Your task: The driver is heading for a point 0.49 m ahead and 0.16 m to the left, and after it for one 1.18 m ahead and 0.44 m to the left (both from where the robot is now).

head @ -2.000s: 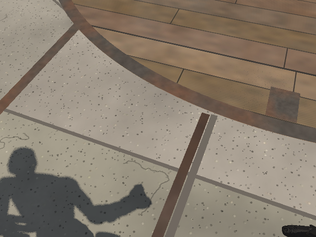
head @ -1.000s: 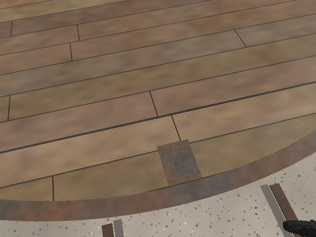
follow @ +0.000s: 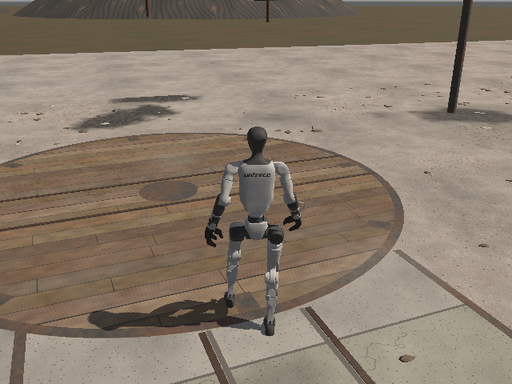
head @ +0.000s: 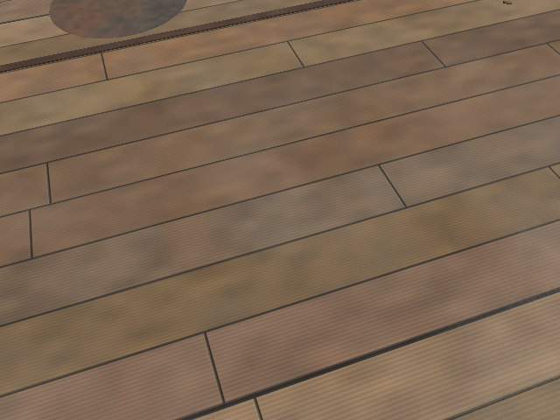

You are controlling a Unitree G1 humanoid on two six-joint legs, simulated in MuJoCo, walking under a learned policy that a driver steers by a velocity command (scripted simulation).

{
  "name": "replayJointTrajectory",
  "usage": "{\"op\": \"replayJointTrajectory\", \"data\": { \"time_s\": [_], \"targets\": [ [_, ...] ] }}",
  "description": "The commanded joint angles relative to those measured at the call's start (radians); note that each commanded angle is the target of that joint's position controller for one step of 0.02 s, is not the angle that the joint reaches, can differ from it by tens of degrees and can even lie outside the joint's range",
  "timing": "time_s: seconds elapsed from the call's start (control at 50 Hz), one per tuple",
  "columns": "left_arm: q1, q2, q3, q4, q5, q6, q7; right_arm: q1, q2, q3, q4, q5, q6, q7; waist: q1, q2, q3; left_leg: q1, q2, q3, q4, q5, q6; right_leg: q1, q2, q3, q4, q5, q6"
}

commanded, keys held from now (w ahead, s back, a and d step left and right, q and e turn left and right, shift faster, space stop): w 0.44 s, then w+q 0.04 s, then q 0.52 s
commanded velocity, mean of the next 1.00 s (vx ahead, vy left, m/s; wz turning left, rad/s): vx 0.35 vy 0.00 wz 0.21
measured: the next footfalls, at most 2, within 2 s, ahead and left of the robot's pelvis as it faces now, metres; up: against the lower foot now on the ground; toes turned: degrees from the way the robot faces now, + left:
left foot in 0.20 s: +0.29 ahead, +0.15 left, +0.00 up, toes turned +2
right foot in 0.68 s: +0.56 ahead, -0.08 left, +0.00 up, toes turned +6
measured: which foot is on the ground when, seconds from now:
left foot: up 0.00-0.18, down 0.20-0.68, up 0.70-1.00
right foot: down 0.00-0.20, up 0.22-0.66, down 0.68-1.00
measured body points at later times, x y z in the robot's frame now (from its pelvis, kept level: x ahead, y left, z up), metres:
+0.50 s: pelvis +0.27 +0.06 +0.00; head +0.30 +0.07 +0.45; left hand +0.44 +0.33 -0.11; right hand +0.30 -0.21 -0.12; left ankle +0.25 +0.15 -0.75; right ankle +0.41 -0.12 -0.68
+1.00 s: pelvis +0.43 +0.02 -0.01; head +0.46 +0.04 +0.44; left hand +0.51 +0.32 -0.12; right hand +0.61 -0.23 -0.12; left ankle +0.43 +0.16 -0.71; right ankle +0.52 -0.08 -0.75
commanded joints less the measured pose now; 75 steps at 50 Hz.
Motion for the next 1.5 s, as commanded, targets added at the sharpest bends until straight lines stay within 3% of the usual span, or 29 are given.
{"op": "replayJointTrajectory", "data": {
  "time_s": [0.02, 0.12, 0.18, 0.2, 0.22, 0.24, 0.26, 0.3, 0.38, 0.54, 0.6, 0.66, 0.68, 0.7, 0.72, 0.74, 0.76, 0.78, 0.82, 1.0, 1.08, 1.1, 1.12, 1.14, 1.16, 1.2, 1.26, 1.36, 1.5],
  "targets": [
    [-0.01, 0.176, 0.04, -0.039, -0.01, -0.012, 0.01, -0.1, -0.034, 0.0, -0.078, 0.006, -0.018, 0.012, 0.001, -0.094, 0.041, 0.068, -0.029, 0.028, -0.133, 0.124, 0.003, -0.063, -0.257, 0.12, -0.1, 0.211, -0.145],
    [0.036, 0.191, 0.047, 0.015, -0.017, 0.015, 0.019, -0.162, -0.062, -0.006, -0.117, 0.01, -0.028, 0.035, -0.005, -0.108, 0.049, 0.056, -0.052, 0.019, -0.234, 0.008, 0.058, 0.109, -0.328, 0.142, -0.008, 0.299, -0.116],
    [0.005, 0.191, 0.044, 0.018, -0.012, 0.032, 0.025, 0.065, -0.131, -0.043, -0.053, 0.005, -0.03, 0.028, -0.131, -0.114, -0.096, 0.403, -0.119, 0.086, -0.275, -0.037, 0.118, 0.093, -0.265, 0.085, 0.266, 0.632, -0.065],
    [0.011, 0.152, 0.025, -0.003, 0.006, 0.032, 0.029, 0.241, -0.196, -0.065, -0.015, -0.003, -0.027, 0.017, -0.195, -0.042, -0.241, 0.702, 0.011, -0.051, -0.227, 0.017, 0.174, -0.081, -0.212, 0.044, 0.537, 0.449, -0.031],
    [0.138, 0.031, -0.011, -0.019, 0.007, 0.011, 0.018, 0.313, -0.281, -0.085, 0.005, -0.007, -0.019, 0.016, -0.145, 0.217, -0.371, 1.06, 0.243, -0.522, -0.312, -0.191, 0.341, -0.498, -0.029, 0.019, 0.911, -0.128, 0.046],
    [0.093, 0.105, 0.003, -0.001, -0.007, -0.01, 0.013, 0.32, -0.184, -0.06, 0.003, 0.008, -0.016, 0.017, -0.181, 0.176, -0.386, 1.071, 0.256, -0.678, -0.424, -0.326, 0.343, -0.623, -0.036, 0.156, 1.041, -0.388, 0.041],
    [0.002, 0.169, 0.022, -0.029, -0.034, -0.024, 0.006, 0.246, -0.149, -0.046, -0.007, 0.008, -0.017, 0.015, -0.172, 0.115, -0.227, 0.947, 0.228, -0.54, -0.448, -0.342, 0.298, -0.699, -0.089, 0.153, 1.072, -0.327, 0.028],
    [-0.096, 0.151, 0.022, -0.051, -0.02, -0.027, 0.013, 0.131, -0.104, -0.034, -0.022, -0.005, -0.019, 0.015, -0.121, 0.006, -0.068, 0.683, 0.154, -0.342, -0.5, -0.181, 0.264, -0.656, -0.172, 0.105, 0.968, -0.175, 0.031],
    [-0.054, 0.09, 0.018, -0.034, -0.005, 0.011, 0.019, 0.103, -0.09, -0.03, -0.008, -0.007, -0.039, 0.018, -0.052, 0.033, -0.038, 0.51, 0.105, -0.192, -0.595, -0.011, 0.269, -0.535, -0.214, 0.1, 0.843, -0.075, 0.058],
    [-0.331, 0.053, 0.003, -0.11, 0.011, -0.009, 0.005, 0.223, -0.143, -0.044, 0.066, 0.006, -0.014, -0.015, -0.121, 0.002, 0.031, 0.5, 0.029, -0.04, -0.572, 0.219, 0.216, -0.481, -0.134, 0.051, 0.369, 0.289, 0.097],
    [-0.375, 0.076, 0.01, -0.127, 0.008, -0.018, -0.005, 0.251, -0.154, -0.05, 0.082, 0.015, 0.01, -0.025, -0.122, 0.033, 0.008, 0.566, 0.046, -0.083, -0.468, 0.274, 0.191, -0.436, -0.097, 0.074, 0.288, 0.288, 0.084],
    [-0.257, 0.134, 0.033, -0.091, 0.018, -0.023, 0.001, 0.195, -0.155, -0.058, 0.061, 0.021, 0.026, -0.039, -0.046, 0.05, -0.056, 0.591, 0.031, -0.139, -0.304, 0.268, 0.139, -0.276, -0.088, 0.085, 0.195, 0.282, 0.043],
    [-0.177, 0.177, 0.047, -0.071, 0.029, -0.027, 0.01, 0.197, -0.124, -0.049, 0.047, 0.015, 0.025, -0.039, -0.017, 0.011, -0.124, 0.531, -0.032, -0.116, -0.171, 0.201, 0.101, -0.107, -0.139, 0.101, 0.179, 0.461, 0.01],
    [-0.081, 0.246, 0.059, -0.07, 0.051, -0.023, 0.022, 0.228, -0.051, -0.027, 0.012, -0.012, 0.022, -0.037, -0.007, -0.164, -0.275, 0.317, -0.132, -0.062, 0.119, -0.195, 0.048, 0.2, -0.356, 0.272, 0.28, 0.866, -0.069],
    [-0.083, 0.237, 0.055, -0.078, 0.038, 0.001, 0.019, 0.411, -0.003, -0.009, 0.031, 0.007, 0.022, -0.035, -0.058, -0.372, -0.439, 0.11, -0.201, -0.039, 0.377, -0.753, 0.01, 0.396, -0.562, 0.506, 0.287, 0.889, -0.221],
    [-0.12, 0.168, 0.04, -0.103, 0.021, 0.02, 0.016, 0.407, -0.11, -0.037, 0.054, 0.022, 0.035, -0.036, -0.04, -0.253, -0.42, 0.087, -0.143, -0.09, 0.474, -0.699, -0.005, 0.298, -0.511, 0.489, 0.224, 0.633, -0.207],
    [-0.177, 0.13, 0.029, -0.109, 0.012, 0.029, 0.021, 0.309, -0.138, -0.052, 0.03, 0.032, 0.051, -0.042, -0.041, -0.203, -0.287, 0.023, -0.113, -0.048, 0.498, -0.625, -0.016, 0.182, -0.46, 0.39, 0.18, 0.443, -0.173],
    [-0.236, 0.111, 0.022, -0.105, 0.012, 0.036, 0.024, 0.269, -0.126, -0.055, 0.024, 0.029, 0.074, -0.053, -0.059, -0.163, -0.202, 0.022, -0.078, -0.03, 0.48, -0.566, -0.032, 0.055, -0.416, 0.324, 0.132, 0.3, -0.153],
    [-0.319, 0.116, 0.024, -0.1, 0.031, 0.044, 0.028, 0.268, -0.104, -0.061, 0.01, 0.017, 0.116, -0.066, -0.099, -0.212, -0.106, 0.133, -0.052, -0.003, 0.449, -0.472, -0.053, -0.186, -0.363, 0.208, 0.037, 0.13, -0.148],
    [-0.351, 0.172, 0.05, -0.052, 0.014, 0.061, 0.05, 0.156, -0.078, -0.059, -0.077, 0.007, 0.128, -0.031, -0.085, -0.171, -0.114, 0.3, -0.035, 0.065, 0.088, -0.308, -0.008, -0.178, -0.406, 0.026, 0.009, 0.158, -0.166],
    [-0.347, 0.179, 0.055, -0.028, -0.018, 0.083, 0.043, 0.189, -0.091, -0.073, -0.076, 0.003, 0.133, -0.011, -0.12, -0.151, -0.101, 0.437, -0.081, 0.118, -0.176, -0.217, 0.059, -0.16, -0.387, -0.028, 0.13, 0.08, -0.079],
    [-0.301, 0.144, 0.05, -0.006, -0.02, 0.09, 0.04, 0.218, -0.121, -0.086, -0.068, -0.005, 0.131, -0.016, -0.122, -0.08, -0.082, 0.502, -0.083, 0.065, -0.282, -0.135, 0.097, -0.214, -0.335, -0.073, 0.244, -0.006, -0.012],
    [-0.268, 0.087, 0.037, -0.013, 0.011, 0.094, 0.031, 0.232, -0.234, -0.113, -0.084, -0.006, 0.128, -0.035, -0.086, 0.205, -0.059, 0.6, 0.134, -0.246, -0.394, 0.173, 0.189, -0.415, -0.204, -0.185, 0.536, -0.246, 0.098],
    [-0.345, 0.097, 0.041, -0.063, 0.028, 0.09, 0.039, 0.196, -0.298, -0.116, -0.119, -0.027, 0.112, -0.036, -0.098, 0.288, -0.041, 0.565, 0.269, -0.474, -0.441, 0.224, 0.362, -0.605, -0.072, -0.073, 0.756, -0.474, 0.143],
    [-0.405, 0.13, 0.051, -0.073, 0.02, 0.089, 0.045, 0.19, -0.254, -0.108, -0.122, -0.042, 0.087, -0.028, -0.128, 0.165, -0.072, 0.539, 0.231, -0.433, -0.461, 0.123, 0.365, -0.614, -0.083, 0.043, 0.873, -0.443, 0.123],
    [-0.354, 0.135, 0.063, -0.038, 0.005, 0.093, 0.058, 0.093, -0.2, -0.095, -0.133, -0.013, 0.063, -0.034, -0.072, 0.076, -0.073, 0.544, 0.141, -0.308, -0.441, 0.03, 0.253, -0.619, -0.112, 0.087, 0.884, -0.278, 0.101],
    [-0.33, 0.136, 0.069, -0.026, 0.01, 0.086, 0.059, 0.068, -0.153, -0.073, -0.147, -0.002, 0.066, -0.049, -0.054, 0.081, -0.108, 0.542, 0.097, -0.259, -0.422, 0.14, 0.235, -0.559, -0.091, 0.091, 0.889, -0.173, 0.117],
    [-0.362, 0.105, 0.054, -0.034, 0.0, 0.076, 0.05, 0.096, -0.178, -0.083, -0.152, 0.005, 0.077, -0.061, -0.082, 0.088, -0.105, 0.593, 0.075, -0.297, -0.402, 0.088, 0.242, -0.519, -0.068, 0.11, 0.64, -0.137, 0.144],
    [-0.31, 0.134, 0.054, -0.024, -0.009, 0.059, 0.024, 0.044, -0.181, -0.083, -0.171, 0.003, 0.096, -0.046, -0.085, 0.117, -0.115, 0.537, 0.062, -0.404, -0.357, 0.121, 0.246, -0.334, -0.047, 0.111, 0.419, -0.163, 0.132]
  ]
}}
